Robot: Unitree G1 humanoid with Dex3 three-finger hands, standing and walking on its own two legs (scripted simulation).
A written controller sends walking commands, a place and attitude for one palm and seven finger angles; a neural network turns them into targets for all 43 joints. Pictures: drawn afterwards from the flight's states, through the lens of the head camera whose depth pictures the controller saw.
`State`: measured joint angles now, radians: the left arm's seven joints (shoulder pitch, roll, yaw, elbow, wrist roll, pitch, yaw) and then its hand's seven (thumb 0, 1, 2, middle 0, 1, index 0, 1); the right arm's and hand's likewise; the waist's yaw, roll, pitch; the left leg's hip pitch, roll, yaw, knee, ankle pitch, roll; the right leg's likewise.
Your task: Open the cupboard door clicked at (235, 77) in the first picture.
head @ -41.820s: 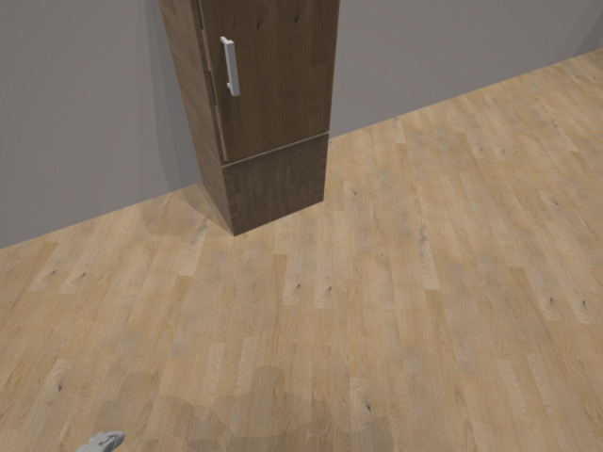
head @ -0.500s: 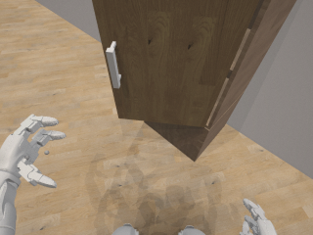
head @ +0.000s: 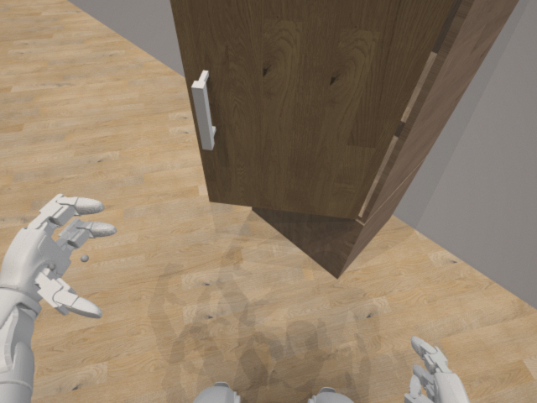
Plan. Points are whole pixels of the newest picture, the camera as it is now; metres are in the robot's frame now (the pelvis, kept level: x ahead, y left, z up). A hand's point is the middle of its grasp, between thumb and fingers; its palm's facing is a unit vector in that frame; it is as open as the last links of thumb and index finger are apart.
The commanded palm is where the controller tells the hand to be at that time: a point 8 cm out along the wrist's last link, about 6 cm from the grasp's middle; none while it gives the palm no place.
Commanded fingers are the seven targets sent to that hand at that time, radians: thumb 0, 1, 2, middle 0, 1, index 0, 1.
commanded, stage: move the hooked fingers beside the handle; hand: left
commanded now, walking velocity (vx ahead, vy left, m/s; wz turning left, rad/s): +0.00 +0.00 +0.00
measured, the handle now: (206, 111) +0.62 +0.16 +0.05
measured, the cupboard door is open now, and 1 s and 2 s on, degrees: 36 36 36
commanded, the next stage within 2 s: none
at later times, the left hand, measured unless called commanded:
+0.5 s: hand (123, 202) +0.39 +0.25 +0.06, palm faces -0.07 -1.00 -0.02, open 14.0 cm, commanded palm +0.37 +0.30 +0.06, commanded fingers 0.00 -0.50 0.30 -0.30 -1.20 -0.30 -1.20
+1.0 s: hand (147, 161) +0.48 +0.24 +0.06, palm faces -0.09 -1.00 +0.00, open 14.0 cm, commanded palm +0.47 +0.29 +0.06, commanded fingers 0.00 -0.50 0.30 -0.30 -1.20 -0.30 -1.20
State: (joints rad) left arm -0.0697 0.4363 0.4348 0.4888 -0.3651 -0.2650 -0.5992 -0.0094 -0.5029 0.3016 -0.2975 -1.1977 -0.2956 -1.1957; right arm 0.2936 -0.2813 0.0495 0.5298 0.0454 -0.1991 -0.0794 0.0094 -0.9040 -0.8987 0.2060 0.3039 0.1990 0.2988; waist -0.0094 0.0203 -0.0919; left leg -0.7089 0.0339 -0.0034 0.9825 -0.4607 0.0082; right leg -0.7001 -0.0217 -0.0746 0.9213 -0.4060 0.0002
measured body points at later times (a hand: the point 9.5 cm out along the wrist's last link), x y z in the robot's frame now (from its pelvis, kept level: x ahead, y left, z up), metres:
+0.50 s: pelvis +0.00 +0.00 -0.01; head +0.09 +0.01 +0.44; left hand +0.39 +0.31 +0.06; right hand +0.09 -0.26 -0.10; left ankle +0.02 +0.11 -0.68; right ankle +0.03 -0.13 -0.68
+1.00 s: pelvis +0.00 +0.00 -0.02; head +0.13 +0.02 +0.41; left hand +0.48 +0.29 +0.06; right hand +0.03 -0.27 -0.12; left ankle +0.02 +0.11 -0.68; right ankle +0.03 -0.13 -0.68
